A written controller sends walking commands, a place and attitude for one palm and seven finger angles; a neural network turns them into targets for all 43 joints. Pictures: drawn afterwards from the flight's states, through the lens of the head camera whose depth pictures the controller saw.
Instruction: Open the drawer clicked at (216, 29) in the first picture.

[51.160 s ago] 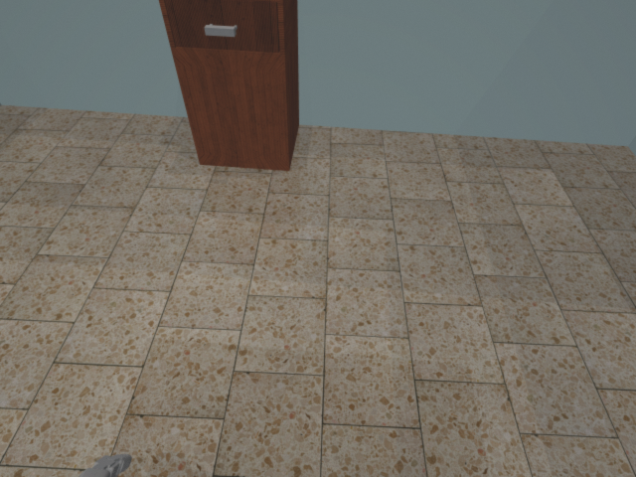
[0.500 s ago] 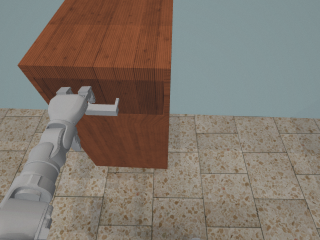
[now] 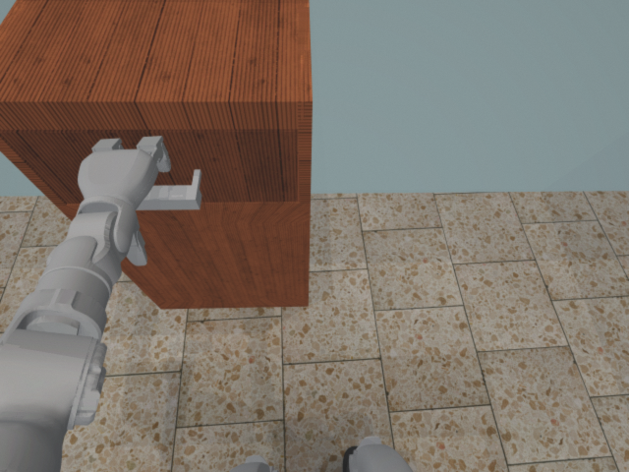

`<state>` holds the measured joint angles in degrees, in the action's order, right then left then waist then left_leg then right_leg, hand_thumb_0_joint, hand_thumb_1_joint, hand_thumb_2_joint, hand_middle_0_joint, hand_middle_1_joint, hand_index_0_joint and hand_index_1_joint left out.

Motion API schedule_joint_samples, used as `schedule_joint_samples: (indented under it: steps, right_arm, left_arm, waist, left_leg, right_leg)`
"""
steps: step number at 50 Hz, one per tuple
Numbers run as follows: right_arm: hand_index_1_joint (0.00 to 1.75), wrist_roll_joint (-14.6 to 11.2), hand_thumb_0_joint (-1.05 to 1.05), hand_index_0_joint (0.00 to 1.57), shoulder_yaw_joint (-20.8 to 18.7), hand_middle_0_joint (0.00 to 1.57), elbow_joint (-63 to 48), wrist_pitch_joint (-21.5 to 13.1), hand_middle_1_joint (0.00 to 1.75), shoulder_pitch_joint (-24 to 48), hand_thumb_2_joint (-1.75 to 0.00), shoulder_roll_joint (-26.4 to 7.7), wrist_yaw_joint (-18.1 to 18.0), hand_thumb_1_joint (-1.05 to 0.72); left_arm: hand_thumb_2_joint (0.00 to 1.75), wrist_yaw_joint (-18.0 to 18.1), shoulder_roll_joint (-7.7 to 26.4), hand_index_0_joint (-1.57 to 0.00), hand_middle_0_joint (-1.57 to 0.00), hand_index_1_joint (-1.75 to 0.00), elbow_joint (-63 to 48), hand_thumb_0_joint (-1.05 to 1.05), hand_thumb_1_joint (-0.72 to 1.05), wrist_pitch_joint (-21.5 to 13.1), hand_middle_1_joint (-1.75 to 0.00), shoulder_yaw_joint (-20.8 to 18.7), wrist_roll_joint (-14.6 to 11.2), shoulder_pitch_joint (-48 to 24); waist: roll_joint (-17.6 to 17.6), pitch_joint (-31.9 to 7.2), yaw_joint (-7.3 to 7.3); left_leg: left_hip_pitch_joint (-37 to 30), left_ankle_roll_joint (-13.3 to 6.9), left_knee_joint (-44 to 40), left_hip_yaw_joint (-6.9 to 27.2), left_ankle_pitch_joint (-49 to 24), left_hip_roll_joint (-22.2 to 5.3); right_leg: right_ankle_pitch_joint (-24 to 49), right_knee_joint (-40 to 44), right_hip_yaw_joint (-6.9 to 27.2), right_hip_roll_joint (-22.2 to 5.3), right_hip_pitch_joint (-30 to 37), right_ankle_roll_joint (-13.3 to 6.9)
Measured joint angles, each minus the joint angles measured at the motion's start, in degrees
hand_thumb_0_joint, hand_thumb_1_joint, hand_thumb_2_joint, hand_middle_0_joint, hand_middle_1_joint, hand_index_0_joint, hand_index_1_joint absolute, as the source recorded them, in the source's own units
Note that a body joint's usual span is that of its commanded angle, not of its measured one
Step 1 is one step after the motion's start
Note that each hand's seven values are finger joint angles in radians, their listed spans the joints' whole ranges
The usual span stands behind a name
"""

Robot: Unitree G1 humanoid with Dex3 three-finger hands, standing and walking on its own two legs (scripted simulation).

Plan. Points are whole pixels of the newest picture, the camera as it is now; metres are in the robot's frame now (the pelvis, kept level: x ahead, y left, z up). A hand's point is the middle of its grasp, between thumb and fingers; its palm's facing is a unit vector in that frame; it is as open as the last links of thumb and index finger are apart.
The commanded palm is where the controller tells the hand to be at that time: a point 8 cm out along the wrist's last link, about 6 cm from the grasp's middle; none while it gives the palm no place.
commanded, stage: move the hooked fingers above the handle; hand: left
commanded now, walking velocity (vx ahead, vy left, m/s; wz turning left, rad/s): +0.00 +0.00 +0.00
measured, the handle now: (165, 186) +0.54 +0.22 -0.05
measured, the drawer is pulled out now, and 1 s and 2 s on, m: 0.00 0.00 0.00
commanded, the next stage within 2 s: none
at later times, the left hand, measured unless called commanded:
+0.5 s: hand (129, 199) +0.48 +0.24 +0.01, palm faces -0.12 -0.02 -0.99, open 13.8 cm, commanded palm +0.47 +0.23 +0.07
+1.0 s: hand (133, 198) +0.48 +0.24 +0.02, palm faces -0.12 -0.02 -0.99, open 13.7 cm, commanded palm +0.47 +0.23 +0.07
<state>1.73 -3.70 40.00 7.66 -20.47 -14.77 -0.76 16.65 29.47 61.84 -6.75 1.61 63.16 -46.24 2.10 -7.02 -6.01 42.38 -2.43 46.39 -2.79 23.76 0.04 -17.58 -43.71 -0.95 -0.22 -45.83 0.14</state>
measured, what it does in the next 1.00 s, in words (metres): stands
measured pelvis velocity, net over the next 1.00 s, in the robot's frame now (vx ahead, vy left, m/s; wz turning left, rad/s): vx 0.00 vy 0.00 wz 0.01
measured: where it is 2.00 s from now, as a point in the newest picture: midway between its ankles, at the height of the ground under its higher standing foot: outside the picture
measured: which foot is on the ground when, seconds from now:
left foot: down 0.00-1.00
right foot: down 0.00-1.00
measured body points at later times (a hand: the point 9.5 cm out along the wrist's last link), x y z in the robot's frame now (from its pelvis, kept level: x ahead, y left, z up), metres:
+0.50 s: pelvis +0.00 +0.00 +0.00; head +0.11 +0.01 +0.43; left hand +0.48 +0.24 +0.07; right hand +0.01 -0.27 -0.13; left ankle -0.03 +0.09 -0.70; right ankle +0.02 -0.13 -0.70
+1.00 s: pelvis +0.00 +0.00 +0.00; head +0.11 +0.00 +0.43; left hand +0.48 +0.23 +0.07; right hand +0.00 -0.28 -0.13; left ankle -0.03 +0.09 -0.70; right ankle +0.02 -0.13 -0.70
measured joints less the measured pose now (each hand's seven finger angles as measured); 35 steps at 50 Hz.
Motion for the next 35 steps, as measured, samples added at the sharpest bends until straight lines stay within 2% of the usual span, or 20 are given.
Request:
schedule_joint_samples:
  steps: [3,7,9,12,16,20,23,26,31,35]
  right_arm:
    - [0.3,0.2,0.01,0.2,0.4,0.2,0.3,-0.2,0.3,-0.6,-0.9,0.0,-0.4,-0.9]
    - [0.3,0.9,0.0,0.2,0.6,0.2,0.3,-0.4,0.3,-0.9,-0.9,-0.4,-0.4,-0.9]
    - [0.3,1.3,0.0,0.2,0.5,0.2,0.2,0.0,0.3,-1.1,-0.9,-0.7,-0.1,-0.9]
    - [0.3,1.3,0.0,0.2,0.6,0.2,0.3,0.9,0.3,-0.8,-0.9,-1.0,0.5,-0.9]
    - [0.3,0.8,0.0,0.2,0.9,0.2,-0.1,1.6,0.3,0.1,-0.9,-0.6,0.6,-0.9]
    - [0.3,0.2,0.0,0.2,0.6,0.2,-0.1,1.1,0.3,0.2,-0.9,0.1,0.1,-0.9]
    - [0.3,0.0,0.0,0.2,0.6,0.2,0.2,0.6,0.3,0.1,-0.9,0.5,-0.5,-0.9]
    - [0.3,0.1,0.0,0.2,0.6,0.2,0.1,0.0,0.3,0.2,-0.9,0.5,-0.7,-0.9]
    - [0.3,0.9,0.0,0.2,0.7,0.2,-0.7,-0.3,0.3,1.0,-0.9,-0.1,-0.1,-0.9]
    - [0.3,1.2,0.0,0.2,1.2,0.2,-1.4,0.7,0.3,1.8,-0.9,-0.6,0.8,-0.9]
  left_arm:
    - [0.31,-0.6,0.5,-0.32,-0.32,-1.2,0.4,-0.01,-0.48,-2.2,-1.2,0.0,0.4,-1.3]
    - [0.31,1.1,1.6,-0.33,-0.33,-1.2,0.4,0.0,-0.48,-4.2,-1.2,-2.1,1.4,-3.2]
    - [0.31,2.4,1.6,-0.34,-0.35,-1.21,-0.7,0.0,-0.48,-5.0,-1.22,-3.3,2.0,-2.2]
    - [0.31,3.6,1.7,-0.35,-0.36,-1.21,-0.7,0.0,-0.48,-3.1,-1.22,-4.4,1.7,-0.7]
    - [0.31,3.3,3.0,-0.34,-0.35,-1.21,0.1,0.0,-0.48,-0.1,-1.22,-5.4,0.9,0.2]
    - [0.31,1.0,3.5,-0.33,-0.34,-1.21,0.2,0.0,-0.48,0.4,-1.21,-2.5,-0.3,-0.1]
    - [0.31,-1.1,2.7,-0.33,-0.33,-1.2,-0.1,-0.01,-0.48,-1.2,-1.21,0.2,-1.1,-0.9]
    - [0.31,-2.0,1.4,-0.33,-0.33,-1.2,-0.5,-0.01,-0.48,-3.2,-1.21,2.3,-1.0,-2.0]
    - [0.31,0.9,-0.5,-0.32,-0.33,-1.2,-1.2,-0.01,-0.49,-5.2,-1.2,0.4,0.4,-2.8]
    - [0.31,4.4,-0.3,-0.32,-0.33,-1.2,-0.3,0.0,-0.48,-2.6,-1.21,-2.6,1.3,-2.5]
  waist:
    - [-0.4,-0.2,-1.01]
    - [-0.5,-0.8,-2.43]
    - [-0.3,-1.2,-2.21]
    - [0.3,-1.3,-1.82]
    - [0.5,-0.7,-1.39]
    - [0.5,-0.2,-0.4]
    - [0.2,-0.4,0.08]
    - [-0.3,-0.9,-0.2]
    - [-0.3,-1.7,-1.37]
    - [0.1,-1.8,-1.88]
  left_leg:
    - [1.5,0.0,1.2,0.3,0.5,-0.1]
    - [4.5,0.1,3.6,0.5,1.5,-0.3]
    - [5.5,0.0,4.4,0.2,2.0,-0.5]
    - [5.7,0.0,4.9,-0.2,2.3,-0.7]
    - [4.8,-0.1,4.0,-0.5,1.9,-0.8]
    - [3.3,-0.1,2.7,0.2,1.1,-0.5]
    - [2.3,0.0,2.0,0.9,0.7,-0.3]
    - [2.3,0.0,2.3,1.6,0.8,-0.1]
    - [3.8,0.1,4.0,1.5,1.7,-0.2]
    - [4.8,-0.1,5.0,0.4,2.2,-0.5]
  right_leg:
    - [-0.4,-0.9,-0.3,0.0,-1.3,0.0]
    - [-1.2,-2.9,-0.5,0.2,-4.1,-0.1]
    - [-1.5,-3.7,-0.2,0.3,-5.2,-0.1]
    - [-1.6,-4.1,0.2,0.6,-5.6,0.1]
    - [-1.1,-3.3,0.5,0.7,-4.8,0.1]
    - [-0.4,-1.6,-0.2,0.5,-2.9,0.1]
    - [-0.2,-0.6,-0.9,0.3,-1.5,0.1]
    - [-0.5,-0.7,-1.5,0.0,-1.0,0.0]
    - [-1.3,-2.4,-1.5,0.0,-2.6,0.0]
    - [-1.5,-3.8,-0.3,0.4,-4.3,0.1]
